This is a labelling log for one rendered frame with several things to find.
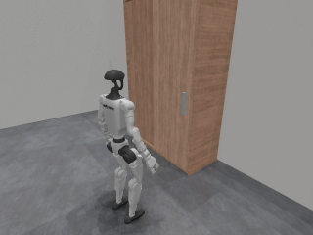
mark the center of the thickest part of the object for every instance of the robot right forearm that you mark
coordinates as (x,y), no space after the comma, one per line
(141,147)

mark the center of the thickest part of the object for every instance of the left robot hand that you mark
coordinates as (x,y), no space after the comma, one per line
(106,139)

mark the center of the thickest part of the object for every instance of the left robot shin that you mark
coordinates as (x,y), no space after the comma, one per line
(119,185)

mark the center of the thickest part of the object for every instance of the right robot foot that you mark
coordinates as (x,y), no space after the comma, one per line
(128,219)

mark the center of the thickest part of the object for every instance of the handle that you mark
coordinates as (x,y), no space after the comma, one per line
(183,107)

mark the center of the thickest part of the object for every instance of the robot right upper arm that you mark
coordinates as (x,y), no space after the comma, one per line
(128,108)

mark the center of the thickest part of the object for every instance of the right robot hand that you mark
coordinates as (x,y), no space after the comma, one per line
(150,163)

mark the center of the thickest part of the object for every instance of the robot left forearm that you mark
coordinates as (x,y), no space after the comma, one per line
(104,128)

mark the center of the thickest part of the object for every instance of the robot left upper arm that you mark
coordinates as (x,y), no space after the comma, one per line
(101,115)

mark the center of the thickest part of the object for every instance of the wardrobe door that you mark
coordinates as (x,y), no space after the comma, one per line
(175,33)
(141,54)

